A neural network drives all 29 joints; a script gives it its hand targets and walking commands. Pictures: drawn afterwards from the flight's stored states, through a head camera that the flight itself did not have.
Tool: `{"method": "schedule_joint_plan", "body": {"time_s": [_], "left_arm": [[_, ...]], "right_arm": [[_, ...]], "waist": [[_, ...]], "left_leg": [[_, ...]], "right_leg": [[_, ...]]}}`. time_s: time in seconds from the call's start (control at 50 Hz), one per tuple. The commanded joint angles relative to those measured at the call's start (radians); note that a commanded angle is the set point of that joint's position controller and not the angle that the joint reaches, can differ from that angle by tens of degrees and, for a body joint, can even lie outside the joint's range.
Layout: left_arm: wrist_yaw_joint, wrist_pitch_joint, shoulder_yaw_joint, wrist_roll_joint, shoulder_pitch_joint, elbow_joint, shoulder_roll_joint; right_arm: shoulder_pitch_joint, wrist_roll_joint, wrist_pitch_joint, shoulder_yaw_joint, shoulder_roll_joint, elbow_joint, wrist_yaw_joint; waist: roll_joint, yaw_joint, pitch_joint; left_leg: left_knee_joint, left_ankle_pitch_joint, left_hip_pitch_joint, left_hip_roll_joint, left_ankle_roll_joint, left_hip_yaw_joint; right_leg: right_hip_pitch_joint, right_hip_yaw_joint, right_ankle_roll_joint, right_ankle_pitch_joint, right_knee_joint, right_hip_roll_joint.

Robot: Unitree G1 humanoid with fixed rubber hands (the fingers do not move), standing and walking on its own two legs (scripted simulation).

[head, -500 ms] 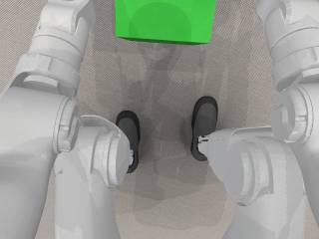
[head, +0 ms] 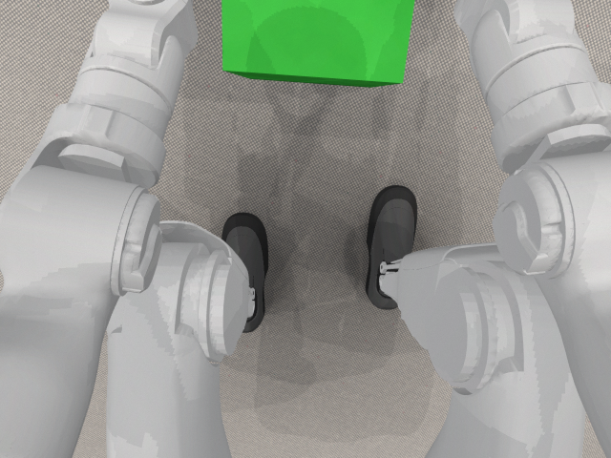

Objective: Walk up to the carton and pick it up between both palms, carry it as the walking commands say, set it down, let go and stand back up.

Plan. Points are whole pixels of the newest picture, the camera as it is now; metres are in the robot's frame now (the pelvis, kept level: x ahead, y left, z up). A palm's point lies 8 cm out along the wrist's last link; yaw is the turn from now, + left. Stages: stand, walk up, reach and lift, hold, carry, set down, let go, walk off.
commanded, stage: reach and lift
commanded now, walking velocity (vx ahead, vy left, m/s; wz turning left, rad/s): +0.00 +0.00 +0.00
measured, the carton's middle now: out of the picture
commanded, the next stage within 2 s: none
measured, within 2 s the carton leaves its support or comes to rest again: leaves its support in 0.90 s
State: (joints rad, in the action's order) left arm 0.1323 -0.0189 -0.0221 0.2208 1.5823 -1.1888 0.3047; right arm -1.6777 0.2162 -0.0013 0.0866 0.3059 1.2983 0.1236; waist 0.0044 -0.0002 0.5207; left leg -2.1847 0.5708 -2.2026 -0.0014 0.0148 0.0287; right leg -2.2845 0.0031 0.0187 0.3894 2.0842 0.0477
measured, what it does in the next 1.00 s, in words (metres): stands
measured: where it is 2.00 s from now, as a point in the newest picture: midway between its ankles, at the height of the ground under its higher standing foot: (315, 279)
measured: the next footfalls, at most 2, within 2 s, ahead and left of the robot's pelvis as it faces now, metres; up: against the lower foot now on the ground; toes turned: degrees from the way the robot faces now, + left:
none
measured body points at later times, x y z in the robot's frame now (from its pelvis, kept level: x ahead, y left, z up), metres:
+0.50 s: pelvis +0.00 +0.00 -0.01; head +0.39 +0.00 +0.21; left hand +0.56 +0.13 -0.21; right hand +0.58 -0.14 -0.20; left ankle +0.12 +0.11 -0.34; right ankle +0.16 -0.12 -0.34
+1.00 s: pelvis +0.00 +0.00 -0.01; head +0.38 +0.00 +0.22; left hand +0.57 +0.12 -0.19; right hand +0.60 -0.14 -0.18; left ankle +0.12 +0.11 -0.34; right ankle +0.16 -0.12 -0.34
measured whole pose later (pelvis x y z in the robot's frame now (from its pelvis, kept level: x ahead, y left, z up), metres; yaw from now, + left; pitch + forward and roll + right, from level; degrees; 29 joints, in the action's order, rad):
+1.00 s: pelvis +0.00 +0.00 -0.01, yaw +2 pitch +32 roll +0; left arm 0.12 -0.19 0.04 0.13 1.58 -1.07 0.26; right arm -1.65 0.12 -0.12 0.17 0.32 1.15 0.17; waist 0.00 0.00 0.51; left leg -2.21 0.57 -2.21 -0.04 0.01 0.01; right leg -2.28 0.01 0.02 0.41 2.13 0.03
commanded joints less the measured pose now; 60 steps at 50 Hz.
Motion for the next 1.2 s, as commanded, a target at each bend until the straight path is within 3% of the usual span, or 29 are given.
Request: {"method": "schedule_joint_plan", "body": {"time_s": [0.0, 0.08, 0.12, 0.16, 0.18, 0.2, 0.24, 0.28, 0.3, 0.36, 0.4, 0.48, 0.56, 0.58, 0.6, 0.62, 0.64, 0.66, 0.7, 0.76, 0.8, 0.84, 0.86, 0.92, 0.94, 1.02, 1.04, 1.16, 1.18], "left_arm": [[-0.097, 0.018, -0.034, -0.013, 0.439, 0.158, -0.351], [-0.201, -0.009, -0.09, -0.049, 0.573, 0.2, -0.687], [-0.248, -0.044, -0.046, -0.086, 0.505, 0.145, -0.775], [-0.269, -0.056, -0.031, -0.124, 0.466, 0.173, -0.812], [-0.277, -0.062, -0.061, -0.119, 0.508, 0.195, -0.81], [-0.292, -0.06, -0.082, -0.109, 0.545, 0.29, -0.821], [-0.306, -0.075, -0.061, -0.115, 0.497, 0.237, -0.84], [-0.312, -0.081, -0.042, -0.126, 0.493, 0.255, -0.872], [-0.319, -0.091, -0.036, -0.121, 0.467, 0.205, -0.885], [-0.324, -0.087, -0.029, -0.127, 0.464, 0.255, -0.936], [-0.326, -0.091, -0.07, -0.106, 0.491, 0.246, -0.944], [-0.32, -0.091, -0.044, -0.133, 0.436, 0.246, -0.948], [-0.323, -0.084, -0.086, -0.082, 0.516, 0.303, -0.964], [-0.327, -0.091, -0.067, -0.107, 0.462, 0.262, -0.991], [-0.323, -0.092, -0.08, -0.078, 0.471, 0.26, -0.999], [-0.327, -0.095, -0.064, -0.096, 0.464, 0.262, -1.004], [-0.325, -0.092, -0.088, -0.071, 0.49, 0.293, -1.032], [-0.319, -0.08, -0.099, -0.055, 0.541, 0.372, -1.012], [-0.311, -0.08, -0.11, -0.04, 0.562, 0.358, -0.991], [-0.31, -0.073, -0.161, 0.021, 0.624, 0.459, -1.033], [-0.293, -0.078, -0.17, 0.04, 0.673, 0.503, -1.051], [-0.282, -0.079, -0.183, 0.055, 0.687, 0.514, -1.076], [-0.274, -0.086, -0.189, 0.044, 0.699, 0.551, -1.07], [-0.273, -0.096, -0.186, 0.056, 0.709, 0.576, -1.097], [-0.28, -0.107, -0.136, 0.005, 0.643, 0.486, -1.084], [-0.271, -0.112, -0.238, 0.067, 0.819, 0.751, -1.154], [-0.272, -0.121, -0.239, 0.08, 0.828, 0.706, -1.191], [-0.267, -0.15, -0.238, 0.082, 0.885, 0.784, -1.218], [-0.27, -0.153, -0.244, 0.096, 0.909, 0.768, -1.251]], "right_arm": [[-0.242, -0.111, 0.019, -0.008, -0.248, -0.023, -0.082], [-0.282, -0.129, -0.031, -0.032, -0.629, -0.027, -0.195], [-0.248, -0.182, -0.058, 0.011, -0.689, -0.037, -0.234], [-0.24, -0.186, -0.08, 0.003, -0.761, -0.077, -0.269], [-0.204, -0.189, -0.094, 0.009, -0.768, -0.043, -0.278], [-0.193, -0.183, -0.096, 0.007, -0.804, -0.082, -0.294], [-0.182, -0.193, -0.12, 0.015, -0.84, -0.069, -0.302], [-0.257, -0.161, -0.12, -0.023, -0.893, -0.15, -0.316], [-0.196, -0.167, -0.127, -0.009, -0.878, -0.094, -0.32], [-0.244, -0.139, -0.12, -0.042, -0.924, -0.157, -0.325], [-0.209, -0.151, -0.12, -0.012, -0.903, -0.122, -0.318], [-0.2, -0.121, -0.129, -0.035, -0.939, -0.125, -0.337], [-0.239, -0.12, -0.127, -0.051, -0.951, -0.12, -0.322], [-0.229, -0.11, -0.123, -0.058, -0.941, -0.125, -0.326], [-0.21, -0.109, -0.125, -0.067, -0.948, -0.116, -0.325], [-0.202, -0.117, -0.133, -0.068, -0.975, -0.096, -0.33], [-0.238, -0.117, -0.121, -0.071, -0.956, -0.158, -0.324], [-0.295, -0.087, -0.115, -0.088, -0.979, -0.222, -0.324], [-0.31, -0.074, -0.118, -0.111, -0.972, -0.201, -0.316], [-0.285, -0.071, -0.126, -0.117, -1.016, -0.238, -0.302], [-0.403, -0.033, -0.113, -0.174, -0.989, -0.358, -0.288], [-0.426, -0.018, -0.119, -0.189, -1.014, -0.371, -0.277], [-0.463, 0.0, -0.125, -0.21, -1.053, -0.403, -0.269], [-0.437, 0.008, -0.153, -0.205, -1.114, -0.402, -0.278], [-0.363, -0.03, -0.173, -0.159, -1.16, -0.271, -0.289], [-0.347, -0.036, -0.203, -0.171, -1.203, -0.352, -0.3], [-0.347, -0.048, -0.203, -0.151, -1.174, -0.329, -0.298], [-0.414, -0.046, -0.233, -0.169, -1.259, -0.422, -0.311], [-0.356, -0.086, -0.239, -0.136, -1.252, -0.406, -0.31]], "waist": [[0.027, 0.085, -1.16], [0.028, 0.09, -1.091], [0.022, 0.121, -0.999], [0.065, 0.072, -0.995], [0.048, 0.105, -0.989], [0.069, 0.089, -0.998], [0.067, 0.112, -0.976], [0.044, 0.059, -1.01], [0.025, 0.095, -0.963], [0.031, 0.048, -1.014], [0.051, 0.106, -0.991], [0.066, 0.051, -0.987], [0.007, 0.113, -1.032], [0.056, 0.058, -1.021], [0.027, 0.112, -1.043], [0.041, 0.054, -1.007], [0.064, 0.106, -1.081], [0.07, 0.072, -1.151], [0.049, 0.074, -1.169], [0.045, 0.12, -1.361], [0.031, 0.08, -1.527], [0.019, 0.112, -1.648], [0.01, 0.082, -1.725], [-0.004, 0.079, -1.791], [0.001, 0.06, -1.624], [0.024, 0.11, -1.968], [0.052, 0.148, -1.927], [0.036, 0.127, -2.107], [0.029, 0.177, -2.066]], "left_leg": [[0.181, -0.136, 0.348, -0.103, -0.062, -0.028], [0.157, -0.119, 0.312, -0.112, -0.054, -0.03], [0.144, -0.07, 0.259, -0.128, -0.047, -0.025], [0.145, -0.092, 0.27, -0.133, -0.047, -0.009], [0.144, -0.061, 0.256, -0.12, -0.042, -0.011], [0.136, -0.1, 0.246, -0.118, -0.045, -0.013], [0.137, -0.061, 0.224, -0.12, -0.041, -0.005], [0.139, -0.088, 0.245, -0.131, -0.026, -0.005], [0.147, -0.052, 0.198, -0.121, -0.034, -0.007], [0.125, -0.088, 0.209, -0.131, -0.027, 0.015], [0.131, -0.06, 0.213, -0.124, -0.034, 0.009], [0.127, -0.115, 0.248, -0.128, -0.024, 0.012], [0.123, -0.109, 0.197, -0.13, -0.022, -0.001], [0.119, -0.114, 0.211, -0.128, -0.026, 0.011], [0.14, -0.115, 0.25, -0.126, -0.019, -0.024], [0.12, -0.149, 0.238, -0.133, -0.03, 0.004], [0.12, -0.156, 0.279, -0.133, -0.027, -0.003], [0.118, -0.205, 0.322, -0.138, -0.021, 0.001], [0.112, -0.192, 0.313, -0.136, -0.023, 0.0], [0.105, -0.251, 0.394, -0.139, -0.028, 0.009], [0.1, -0.291, 0.47, -0.152, -0.029, 0.015], [0.102, -0.321, 0.521, -0.151, -0.033, 0.023], [0.102, -0.337, 0.542, -0.152, -0.031, 0.019], [0.098, -0.375, 0.56, -0.157, -0.027, 0.036], [0.128, -0.272, 0.471, -0.145, -0.02, 0.04], [0.138, -0.365, 0.664, -0.167, -0.039, 0.049], [0.128, -0.339, 0.657, -0.163, -0.048, 0.048], [0.151, -0.363, 0.732, -0.163, -0.046, 0.053], [0.151, -0.33, 0.688, -0.169, -0.053, 0.054]], "right_leg": [[0.712, -0.002, -0.003, -0.135, -0.019, -0.09], [0.62, -0.002, 0.004, -0.096, -0.002, -0.119], [0.595, -0.009, 0.012, -0.056, -0.007, -0.123], [0.529, -0.012, 0.01, -0.058, 0.01, -0.13], [0.537, -0.015, 0.016, -0.037, 0.005, -0.121], [0.556, 0.0, 0.019, -0.103, 0.017, -0.126], [0.557, -0.005, 0.017, -0.077, 0.019, -0.121], [0.554, -0.015, 0.01, -0.068, 0.023, -0.131], [0.565, -0.015, 0.013, -0.066, 0.024, -0.119], [0.58, -0.007, 0.009, -0.094, 0.027, -0.126], [0.565, -0.012, 0.016, -0.078, 0.011, -0.128], [0.519, -0.002, 0.019, -0.089, 0.014, -0.134], [0.618, -0.009, 0.016, -0.138, 0.022, -0.128], [0.592, -0.005, 0.016, -0.131, 0.034, -0.141], [0.604, -0.023, 0.013, -0.135, 0.043, -0.12], [0.575, 0.005, 0.021, -0.136, 0.027, -0.134], [0.603, -0.017, 0.017, -0.16, 0.035, -0.133], [0.621, -0.014, 0.014, -0.192, 0.035, -0.144], [0.644, -0.019, 0.009, -0.178, 0.043, -0.14], [0.746, -0.024, 0.01, -0.255, 0.05, -0.142], [0.855, -0.01, 0.013, -0.296, 0.048, -0.138], [0.89, -0.044, 0.001, -0.317, 0.049, -0.141], [0.952, -0.035, -0.005, -0.355, 0.055, -0.142], [0.954, -0.05, -0.014, -0.385, 0.048, -0.153], [0.857, -0.051, -0.01, -0.289, 0.032, -0.15], [0.962, -0.071, 0.005, -0.368, 0.037, -0.167], [0.911, -0.071, 0.016, -0.32, 0.022, -0.16], [0.96, -0.09, 0.014, -0.326, -0.011, -0.169], [0.96, -0.084, 0.021, -0.306, -0.022, -0.175]]}}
